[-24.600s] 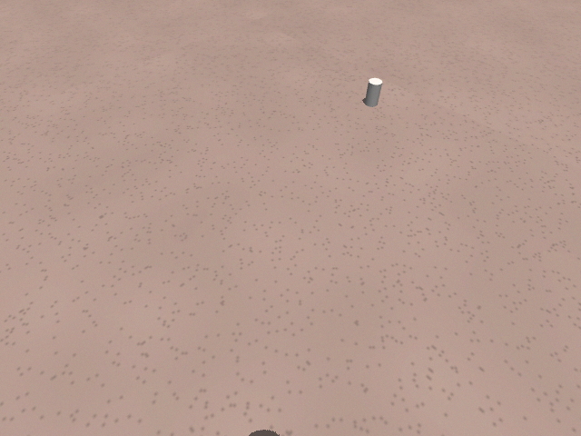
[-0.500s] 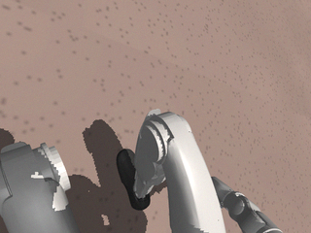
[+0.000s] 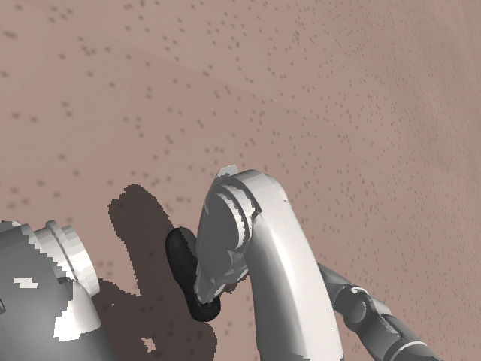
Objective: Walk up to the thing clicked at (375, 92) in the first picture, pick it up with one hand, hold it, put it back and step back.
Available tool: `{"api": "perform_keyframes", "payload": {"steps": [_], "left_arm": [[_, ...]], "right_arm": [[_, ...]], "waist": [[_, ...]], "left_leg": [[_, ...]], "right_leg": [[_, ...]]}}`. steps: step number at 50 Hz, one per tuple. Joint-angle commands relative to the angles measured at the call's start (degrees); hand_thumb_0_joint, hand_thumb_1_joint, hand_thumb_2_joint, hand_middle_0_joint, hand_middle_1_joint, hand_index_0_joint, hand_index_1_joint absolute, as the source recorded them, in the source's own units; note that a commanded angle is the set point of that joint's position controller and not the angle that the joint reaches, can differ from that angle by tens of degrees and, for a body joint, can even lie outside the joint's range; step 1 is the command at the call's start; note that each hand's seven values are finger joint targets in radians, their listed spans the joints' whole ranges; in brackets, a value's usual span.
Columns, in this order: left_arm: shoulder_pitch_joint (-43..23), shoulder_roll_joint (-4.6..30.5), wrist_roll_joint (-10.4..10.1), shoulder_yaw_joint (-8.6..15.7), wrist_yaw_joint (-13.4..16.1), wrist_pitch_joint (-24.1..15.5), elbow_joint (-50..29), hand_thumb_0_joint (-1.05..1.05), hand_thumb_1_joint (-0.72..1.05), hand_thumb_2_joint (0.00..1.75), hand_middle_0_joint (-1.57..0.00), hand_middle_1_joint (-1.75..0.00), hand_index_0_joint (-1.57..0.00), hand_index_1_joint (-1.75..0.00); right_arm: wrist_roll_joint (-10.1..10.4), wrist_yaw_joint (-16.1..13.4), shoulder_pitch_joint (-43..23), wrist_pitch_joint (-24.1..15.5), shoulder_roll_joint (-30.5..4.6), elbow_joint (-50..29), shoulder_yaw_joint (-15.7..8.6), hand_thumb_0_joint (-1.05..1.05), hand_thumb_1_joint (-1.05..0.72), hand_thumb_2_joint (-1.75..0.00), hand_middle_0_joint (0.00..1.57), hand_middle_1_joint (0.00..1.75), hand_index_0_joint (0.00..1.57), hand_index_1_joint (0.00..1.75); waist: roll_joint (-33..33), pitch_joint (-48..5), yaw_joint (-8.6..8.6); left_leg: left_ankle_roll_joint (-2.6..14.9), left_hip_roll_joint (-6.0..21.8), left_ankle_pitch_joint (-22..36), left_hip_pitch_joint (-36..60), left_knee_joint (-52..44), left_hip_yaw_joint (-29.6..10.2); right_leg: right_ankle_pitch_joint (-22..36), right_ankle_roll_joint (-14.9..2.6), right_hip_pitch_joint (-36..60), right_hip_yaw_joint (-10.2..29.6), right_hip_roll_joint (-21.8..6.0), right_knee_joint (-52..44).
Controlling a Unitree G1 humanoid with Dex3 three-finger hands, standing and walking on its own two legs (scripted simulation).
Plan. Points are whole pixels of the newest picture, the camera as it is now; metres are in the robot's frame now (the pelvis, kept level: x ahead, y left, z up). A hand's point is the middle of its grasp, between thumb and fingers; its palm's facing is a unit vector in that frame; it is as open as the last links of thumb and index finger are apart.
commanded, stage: lower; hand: left
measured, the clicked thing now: out of the picture +0.46 +0.30 -0.20
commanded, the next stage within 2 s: loosen in 0.06 s
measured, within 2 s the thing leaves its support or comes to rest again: rests again in 1.00 s
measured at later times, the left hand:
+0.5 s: hand out of the picture +0.46 +0.32 -0.17, palm faces +0.50 -0.86 -0.01, open 11.3 cm
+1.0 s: hand out of the picture +0.46 +0.32 -0.17, palm faces +0.50 -0.86 -0.01, open 14.7 cm
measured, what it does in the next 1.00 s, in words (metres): stands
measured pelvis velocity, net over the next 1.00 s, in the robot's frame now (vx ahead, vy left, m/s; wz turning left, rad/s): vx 0.00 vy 0.00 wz -0.02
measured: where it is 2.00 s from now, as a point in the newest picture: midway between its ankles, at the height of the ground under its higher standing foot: (141, 328)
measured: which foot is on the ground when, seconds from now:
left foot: down 0.00-1.00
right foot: down 0.00-1.00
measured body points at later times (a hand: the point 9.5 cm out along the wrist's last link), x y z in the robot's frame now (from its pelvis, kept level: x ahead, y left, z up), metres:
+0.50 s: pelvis +0.00 +0.00 +0.00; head +0.24 +0.19 +0.32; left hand +0.43 +0.36 -0.17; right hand +0.15 -0.25 -0.03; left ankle +0.08 +0.12 -0.25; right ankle +0.15 -0.12 -0.25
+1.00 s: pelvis +0.00 +0.00 +0.00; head +0.24 +0.19 +0.33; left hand +0.43 +0.36 -0.17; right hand +0.15 -0.25 -0.03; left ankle +0.08 +0.12 -0.25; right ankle +0.15 -0.12 -0.25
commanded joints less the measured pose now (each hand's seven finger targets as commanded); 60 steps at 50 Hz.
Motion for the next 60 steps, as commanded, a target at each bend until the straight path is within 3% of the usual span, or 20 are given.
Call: {"api": "perform_keyframes", "payload": {"steps": [1, 8, 13, 14, 17, 18, 20, 22, 24, 25, 27, 30, 34, 39, 48, 49, 51, 56, 57, 60], "left_arm": [[-12.1, 11.6, -0.5, 0.5, 0.2, -4.6, -7.6, 0.00, -0.03, 1.23, -1.26, -1.39, -1.27, -1.39], [-12.2, 10.6, -0.4, -1.2, 0.1, -5.0, -6.9, 0.00, -0.01, 1.21, -1.25, -1.37, -1.27, -1.38], [-12.3, 12.6, -0.7, 0.2, 0.9, -5.7, -7.7, 0.00, -0.20, 0.81, -1.10, -1.09, -1.14, -1.06], [-12.3, 10.8, -0.5, -0.8, 0.9, -5.8, -7.4, 0.00, -0.24, 0.74, -1.07, -1.05, -1.11, -1.01], [-11.7, 11.4, 0.0, -0.5, 1.1, -5.7, -7.2, 0.00, -0.35, 0.62, -0.98, -0.93, -1.02, -0.90], [-12.1, 12.2, 0.2, -0.7, 1.3, -5.6, -7.3, 0.00, -0.41, 0.60, -0.90, -0.85, -0.94, -0.82], [-12.3, 11.7, 0.7, -1.2, 1.4, -5.4, -6.7, 0.00, -0.25, 0.76, -1.05, -1.01, -1.06, -0.98], [-12.7, 11.9, 0.9, -1.6, 1.5, -5.4, -7.8, 0.00, -0.37, 0.63, -0.94, -0.86, -0.97, -0.84], [-12.6, 11.5, 0.8, -1.3, 1.8, -5.3, -6.9, 0.00, -0.21, 0.79, -1.01, -1.00, -1.04, -0.98], [-12.7, 11.3, 0.6, -1.3, 1.9, -5.4, -7.0, 0.00, -0.24, 0.71, -1.00, -0.92, -1.03, -0.90], [-12.6, 12.1, 0.4, -0.6, 2.1, -5.4, -6.9, 0.00, -0.29, 0.64, -0.89, -0.81, -0.92, -0.80], [-12.9, 11.8, 0.2, -1.1, 2.0, -5.3, -6.9, 0.00, -0.29, 0.50, -0.82, -0.74, -0.85, -0.71], [-13.4, 11.2, 0.6, -2.5, 1.6, -5.5, -7.3, 0.00, -0.32, 0.42, -0.59, -0.53, -0.60, -0.53], [-12.0, 12.3, -0.2, -0.7, 1.8, -5.0, -5.6, 0.00, -0.44, 0.33, -0.49, -0.43, -0.49, -0.43], [-12.2, 10.7, 0.5, -2.8, 1.3, -5.2, -6.1, 0.00, -0.51, 0.17, -0.32, -0.24, -0.32, -0.24], [-12.1, 12.2, 0.3, -1.3, 1.4, -5.2, -6.7, 0.00, -0.52, 0.16, -0.30, -0.22, -0.30, -0.22], [-12.4, 10.5, 0.0, -2.4, 1.4, -5.3, -6.3, 0.00, -0.56, 0.12, -0.25, -0.17, -0.25, -0.17], [-12.6, 14.0, -0.4, -0.1, 0.6, -5.9, -9.7, 0.00, -0.61, 0.15, -0.15, -0.16, -0.15, -0.16], [-12.8, 13.9, -0.1, -1.1, 0.2, -5.7, -9.5, 0.00, -0.61, 0.13, -0.13, -0.13, -0.13, -0.14], [-12.7, 19.9, 0.2, 2.7, -0.5, -4.6, -16.6, 0.00, -0.61, 0.12, -0.11, -0.11, -0.10, -0.12]], "right_arm": [[-0.6, -1.1, 3.3, 0.7, -20.8, -0.1, -6.1, 0.00, -0.91, -0.91, 0.20, 0.30, 0.20, 0.30], [-0.9, -1.1, 2.5, 0.4, -20.7, -0.2, -5.6, 0.00, -0.91, -0.90, 0.20, 0.30, 0.20, 0.30], [-1.1, -1.1, 2.5, 0.3, -21.2, -0.4, -5.3, 0.00, -0.92, -0.89, 0.20, 0.30, 0.20, 0.30], [-1.2, -1.2, 2.0, 0.4, -21.2, -0.5, -5.4, 0.00, -0.92, -0.89, 0.20, 0.30, 0.20, 0.30], [-1.4, -1.1, 2.3, 0.6, -21.0, -0.2, -5.3, 0.00, -0.92, -0.89, 0.20, 0.30, 0.20, 0.30], [-1.4, -1.1, 1.9, 0.7, -21.1, -0.3, -5.0, 0.00, -0.92, -0.90, 0.20, 0.30, 0.20, 0.30], [-1.5, -1.1, 1.8, 0.8, -21.2, -0.4, -5.2, 0.00, -0.91, -0.90, 0.20, 0.30, 0.20, 0.30], [-1.4, -1.1, 1.7, 0.9, -21.3, -0.9, -5.2, 0.00, -0.92, -0.90, 0.20, 0.30, 0.20, 0.30], [-1.4, -1.0, 1.6, 1.1, -21.5, -1.2, -5.1, 0.00, -0.91, -0.90, 0.20, 0.30, 0.20, 0.30], [-1.4, -1.0, 1.4, 1.1, -21.5, -1.3, -5.1, 0.00, -0.92, -0.90, 0.20, 0.30, 0.20, 0.30], [-1.5, -0.9, 2.1, 1.1, -21.4, -1.0, -4.9, 0.00, -0.92, -0.90, 0.20, 0.30, 0.20, 0.30], [-1.4, -1.0, 1.3, 0.9, -21.0, -1.3, -4.8, 0.00, -0.91, -0.89, 0.20, 0.30, 0.20, 0.30], [-1.5, -1.1, 1.0, 0.7, -21.0, -1.2, -4.8, 0.00, -0.92, -0.90, 0.20, 0.30, 0.20, 0.30], [-1.3, -1.2, 1.7, 0.6, -21.0, -1.0, -4.7, 0.00, -0.91, -0.90, 0.20, 0.30, 0.20, 0.30], [-1.4, -1.2, 1.1, 0.5, -20.8, -1.0, -4.5, 0.00, -0.91, -0.90, 0.20, 0.30, 0.20, 0.30], [-1.3, -1.2, 1.0, 0.6, -21.0, -1.5, -4.7, 0.00, -0.91, -0.90, 0.20, 0.30, 0.20, 0.30], [-1.4, -1.2, 1.2, 0.7, -20.8, -1.0, -4.5, 0.00, -0.91, -0.90, 0.20, 0.30, 0.20, 0.30], [-1.3, -1.5, 1.5, 0.6, -20.9, -1.2, -4.6, 0.00, -0.91, -0.90, 0.20, 0.30, 0.20, 0.30], [-1.2, -1.5, 2.3, 0.8, -20.8, -0.1, -4.5, 0.00, -0.92, -0.90, 0.20, 0.30, 0.20, 0.30], [-0.8, -1.9, 3.1, 1.1, -21.0, -0.1, -5.4, 0.00, -0.92, -0.90, 0.20, 0.30, 0.20, 0.30]], "waist": [[32.4, -33.1, -6.77], [32.0, -32.2, -7.51], [33.3, -32.8, -6.81], [33.5, -32.3, -7.33], [34.6, -32.8, -7.23], [34.8, -32.2, -7.15], [34.2, -31.1, -7.74], [34.8, -30.9, -7.53], [34.4, -30.3, -7.80], [34.1, -30.4, -7.74], [33.6, -32.1, -7.81], [32.8, -30.7, -7.76], [33.1, -30.8, -8.06], [31.3, -31.2, -7.36], [33.1, -30.8, -7.71], [32.5, -31.1, -7.27], [32.8, -30.8, -7.56], [34.1, -32.8, -6.64], [35.3, -32.3, -6.55], [38.5, -35.9, -4.10]], "left_leg": [[-0.79, 4.0, 8.5, 21.8, -19.2, 4.4], [-0.60, 4.0, 8.0, 21.7, -19.0, 4.0], [-0.97, 4.2, 9.4, 22.9, -19.3, 3.5], [-1.30, 4.4, 10.7, 24.2, -19.6, 3.0], [-1.43, 4.4, 12.2, 25.1, -19.5, 3.2], [-1.36, 4.3, 11.5, 24.3, -19.6, 3.3], [-1.24, 4.4, 10.8, 23.8, -19.9, 3.2], [-1.43, 4.6, 10.7, 24.4, -20.4, 2.9], [-1.50, 4.7, 9.9, 24.4, -21.0, 2.3], [-1.50, 4.7, 9.8, 24.6, -21.0, 2.2], [-1.18, 4.6, 10.2, 24.5, -20.2, 2.6], [-0.72, 4.4, 8.0, 22.5, -20.0, 3.0], [-0.84, 4.5, 7.6, 23.0, -20.1, 2.9], [-0.39, 4.3, 7.2, 21.3, -19.8, 3.4], [-1.14, 4.6, 9.4, 23.4, -20.6, 2.5], [-0.89, 4.6, 8.9, 23.0, -20.2, 2.7], [-0.99, 4.5, 9.2, 23.5, -20.2, 2.8], [-0.96, 4.6, 10.7, 24.7, -19.6, 3.4], [-1.18, 4.6, 10.9, 25.0, -20.1, 3.4], [-1.44, 4.8, 13.1, 27.6, -20.4, 4.2]], "right_leg": [[8.5, -3.92, 17.9, -6.0, 2.4, -8.8], [8.7, -3.72, 17.9, -6.4, 2.7, -9.0], [9.5, -3.95, 18.4, -6.7, 2.8, -8.6], [10.5, -3.80, 18.0, -7.1, 2.6, -8.2], [11.5, -3.95, 18.4, -7.1, 2.7, -8.0], [10.9, -3.99, 18.2, -7.0, 2.7, -8.1], [10.2, -3.98, 17.5, -7.1, 2.7, -8.4], [9.9, -4.01, 17.3, -7.1, 2.6, -8.2], [9.2, -4.02, 16.8, -7.4, 2.5, -8.2], [9.2, -3.94, 16.8, -7.4, 2.5, -8.2], [9.6, -3.89, 18.1, -7.1, 2.8, -8.6], [8.2, -3.89, 17.6, -6.9, 2.9, -9.2], [8.0, -3.82, 17.2, -7.1, 3.0, -9.3], [7.7, -3.84, 18.5, -6.9, 3.1, -10.0], [9.1, -3.94, 17.7, -7.6, 3.0, -9.0], [8.8, -4.01, 17.6, -7.4, 3.1, -9.2], [8.9, -3.91, 17.9, -7.4, 3.0, -9.5], [10.0, -3.98, 19.3, -6.9, 3.0, -9.4], [9.8, -3.98, 19.4, -6.8, 2.9, -9.3], [10.7, -4.31, 19.8, -5.9, 2.8, -9.0]]}}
